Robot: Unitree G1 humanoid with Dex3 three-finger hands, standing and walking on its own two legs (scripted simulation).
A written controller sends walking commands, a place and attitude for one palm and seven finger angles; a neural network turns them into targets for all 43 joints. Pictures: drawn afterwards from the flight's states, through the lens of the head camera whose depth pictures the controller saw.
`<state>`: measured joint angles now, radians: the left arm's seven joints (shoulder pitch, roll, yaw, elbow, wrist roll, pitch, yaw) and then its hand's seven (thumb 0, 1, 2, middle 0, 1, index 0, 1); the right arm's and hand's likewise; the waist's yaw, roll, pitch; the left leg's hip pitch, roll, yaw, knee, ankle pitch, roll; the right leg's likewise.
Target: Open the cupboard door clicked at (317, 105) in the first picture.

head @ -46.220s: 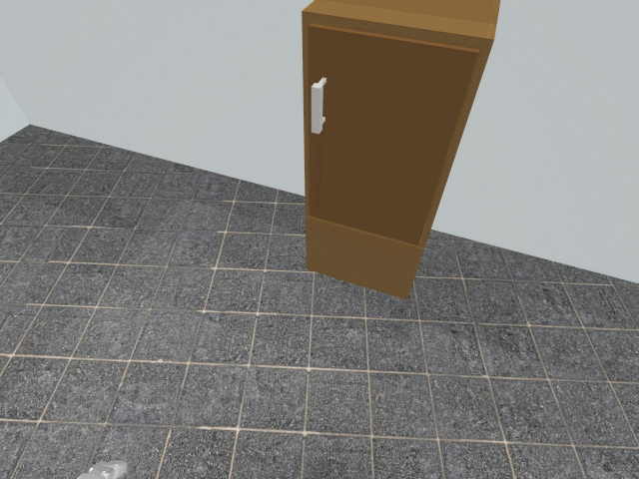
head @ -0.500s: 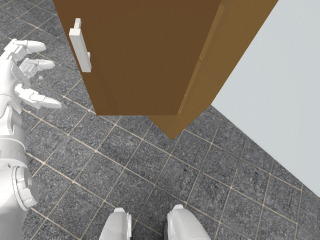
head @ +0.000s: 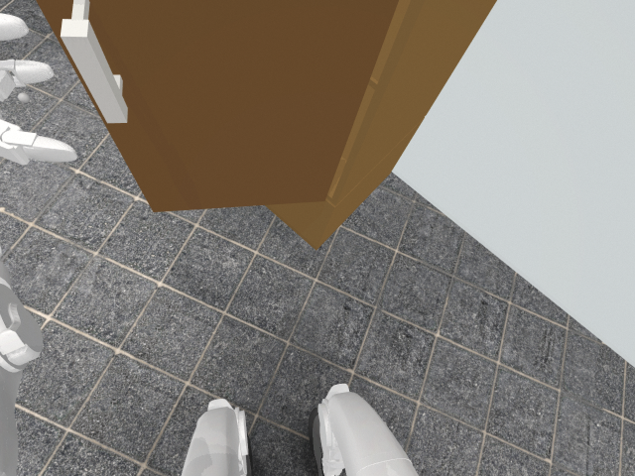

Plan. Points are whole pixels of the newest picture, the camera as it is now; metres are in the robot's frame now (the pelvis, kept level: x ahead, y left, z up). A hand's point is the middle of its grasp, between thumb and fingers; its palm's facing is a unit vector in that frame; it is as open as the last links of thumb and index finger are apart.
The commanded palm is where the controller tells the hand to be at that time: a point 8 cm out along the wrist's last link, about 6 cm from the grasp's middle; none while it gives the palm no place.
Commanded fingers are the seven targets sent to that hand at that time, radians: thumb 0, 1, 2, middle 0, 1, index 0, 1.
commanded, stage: move the hooked fingers beside the handle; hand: left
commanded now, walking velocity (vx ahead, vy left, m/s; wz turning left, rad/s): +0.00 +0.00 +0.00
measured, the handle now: (100, 62) +0.57 +0.19 +0.08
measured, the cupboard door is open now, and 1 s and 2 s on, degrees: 49 49 49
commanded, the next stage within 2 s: slide the fingers in behind the handle in 0.62 s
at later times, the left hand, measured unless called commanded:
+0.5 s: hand (21, 107) +0.52 +0.26 +0.07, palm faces +0.04 -1.00 +0.00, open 13.9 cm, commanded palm +0.50 +0.30 +0.07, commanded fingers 0.00 -0.50 0.30 -0.30 -1.20 -0.30 -1.20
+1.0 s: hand (50, 107) +0.52 +0.24 +0.07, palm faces +0.03 -1.00 +0.00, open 13.9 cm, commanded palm +0.50 +0.27 +0.07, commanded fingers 0.00 -0.50 0.30 -0.30 -1.20 -0.30 -1.20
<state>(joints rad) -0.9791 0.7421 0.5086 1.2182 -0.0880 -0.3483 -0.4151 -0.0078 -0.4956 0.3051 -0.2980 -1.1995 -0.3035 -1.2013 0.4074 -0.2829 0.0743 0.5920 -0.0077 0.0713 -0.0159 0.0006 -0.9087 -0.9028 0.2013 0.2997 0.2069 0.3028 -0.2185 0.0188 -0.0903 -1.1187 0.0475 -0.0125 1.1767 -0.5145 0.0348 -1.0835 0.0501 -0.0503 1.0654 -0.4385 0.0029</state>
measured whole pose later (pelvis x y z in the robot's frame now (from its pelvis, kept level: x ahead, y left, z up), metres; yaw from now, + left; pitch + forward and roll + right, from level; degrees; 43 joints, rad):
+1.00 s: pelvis +0.00 +0.00 +0.00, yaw +1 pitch +25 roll -5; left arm -0.96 0.64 0.44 1.20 -0.09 -0.37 -0.34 -0.01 -0.50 0.30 -0.30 -1.20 -0.30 -1.20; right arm 0.38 -0.28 0.07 0.60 -0.01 0.08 -0.01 0.00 -0.91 -0.90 0.20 0.30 0.21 0.30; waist -0.20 0.02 -0.10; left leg -1.09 0.04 -0.02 1.17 -0.51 0.03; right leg -1.05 0.04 -0.06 1.06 -0.44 0.00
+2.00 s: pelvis +0.00 -0.01 +0.00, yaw +1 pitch +24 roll -3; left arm -0.94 0.47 0.37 1.18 -0.07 -0.44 -0.18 -0.01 -0.50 0.30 -0.30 -1.20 -0.30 -1.20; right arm 0.38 -0.26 0.04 0.61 -0.03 0.07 0.02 0.00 -0.91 -0.90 0.20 0.30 0.21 0.30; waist -0.20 0.03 -0.11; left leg -1.05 0.03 -0.01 1.16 -0.52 0.02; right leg -1.03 0.04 -0.05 1.08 -0.46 -0.01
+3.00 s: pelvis +0.01 -0.01 +0.00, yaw +1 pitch +24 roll -4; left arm -0.93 0.47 0.36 1.18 -0.07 -0.44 -0.18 0.01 0.62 0.78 -0.38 -1.32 -0.38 -1.32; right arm 0.38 -0.26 0.05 0.62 -0.03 0.07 0.02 0.00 -0.91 -0.90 0.20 0.30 0.21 0.30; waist -0.19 0.03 -0.12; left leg -1.06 0.03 -0.02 1.16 -0.52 0.03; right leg -1.03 0.04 -0.05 1.07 -0.46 -0.01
